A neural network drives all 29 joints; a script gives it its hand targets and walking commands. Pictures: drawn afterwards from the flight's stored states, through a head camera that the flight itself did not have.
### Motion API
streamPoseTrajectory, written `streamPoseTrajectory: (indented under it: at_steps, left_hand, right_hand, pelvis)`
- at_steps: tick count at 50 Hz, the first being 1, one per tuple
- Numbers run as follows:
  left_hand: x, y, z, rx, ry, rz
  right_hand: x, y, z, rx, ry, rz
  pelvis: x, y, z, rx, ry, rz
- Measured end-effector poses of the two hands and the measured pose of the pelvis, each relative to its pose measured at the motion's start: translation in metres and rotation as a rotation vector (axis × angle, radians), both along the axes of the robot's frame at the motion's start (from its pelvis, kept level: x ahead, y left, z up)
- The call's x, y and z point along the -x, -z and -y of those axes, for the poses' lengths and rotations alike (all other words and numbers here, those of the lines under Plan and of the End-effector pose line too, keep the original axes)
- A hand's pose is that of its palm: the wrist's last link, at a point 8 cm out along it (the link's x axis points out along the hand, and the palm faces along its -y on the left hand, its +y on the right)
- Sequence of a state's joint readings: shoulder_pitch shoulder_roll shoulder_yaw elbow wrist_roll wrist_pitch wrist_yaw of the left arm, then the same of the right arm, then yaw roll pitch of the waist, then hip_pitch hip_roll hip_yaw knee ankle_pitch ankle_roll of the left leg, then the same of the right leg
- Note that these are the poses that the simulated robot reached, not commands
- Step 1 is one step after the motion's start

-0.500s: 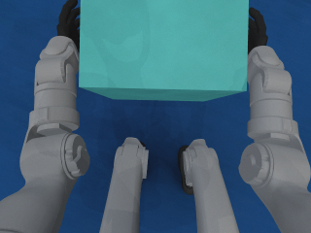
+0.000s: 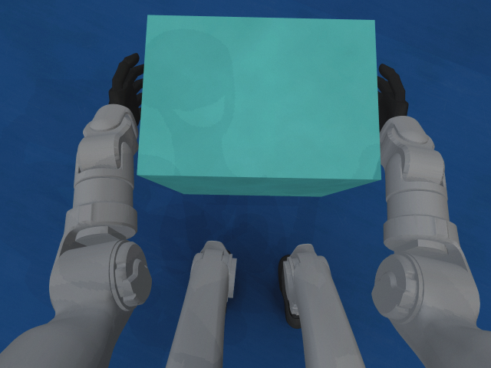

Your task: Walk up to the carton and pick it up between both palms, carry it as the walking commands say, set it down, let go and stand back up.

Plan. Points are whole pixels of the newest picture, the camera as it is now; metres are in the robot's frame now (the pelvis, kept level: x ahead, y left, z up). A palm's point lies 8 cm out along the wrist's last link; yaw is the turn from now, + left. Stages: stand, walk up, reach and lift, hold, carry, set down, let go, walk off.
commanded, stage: reach and lift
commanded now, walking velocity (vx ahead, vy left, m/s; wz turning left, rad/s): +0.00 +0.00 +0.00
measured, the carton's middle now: (256, 128) +0.48 +0.02 -0.14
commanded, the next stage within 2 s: none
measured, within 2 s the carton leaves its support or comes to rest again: neither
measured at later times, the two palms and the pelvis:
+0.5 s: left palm (105, 102) +0.46 +0.21 +0.01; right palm (425, 115) +0.46 -0.18 +0.01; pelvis +0.02 +0.00 +0.07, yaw +1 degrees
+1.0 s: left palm (71, 91) +0.44 +0.21 +0.08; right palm (479, 108) +0.44 -0.19 +0.08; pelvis +0.05 +0.00 +0.13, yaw +1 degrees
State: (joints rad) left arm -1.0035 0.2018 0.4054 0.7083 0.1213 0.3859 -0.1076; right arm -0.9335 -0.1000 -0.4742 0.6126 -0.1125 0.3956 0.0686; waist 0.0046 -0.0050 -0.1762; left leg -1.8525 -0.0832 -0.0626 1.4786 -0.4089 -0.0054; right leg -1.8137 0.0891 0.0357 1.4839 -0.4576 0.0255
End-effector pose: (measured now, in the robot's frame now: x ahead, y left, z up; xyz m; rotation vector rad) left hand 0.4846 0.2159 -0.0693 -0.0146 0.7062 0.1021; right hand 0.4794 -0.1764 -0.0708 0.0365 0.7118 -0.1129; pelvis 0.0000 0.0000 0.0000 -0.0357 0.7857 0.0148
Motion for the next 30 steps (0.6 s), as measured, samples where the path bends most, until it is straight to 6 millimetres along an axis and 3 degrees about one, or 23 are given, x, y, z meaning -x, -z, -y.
streamPoseTrajectory:
  at_steps: [30]
  left_hand:
    - [0.026, -0.089, 0.007, 0.002, 0.006, -0.012]
  right_hand:
    - [0.027, -0.092, 0.008, 0.005, -0.005, -0.011]
  pelvis:
    - [-0.030, -0.079, 0.001, -0.014, -0.008, 0.103]
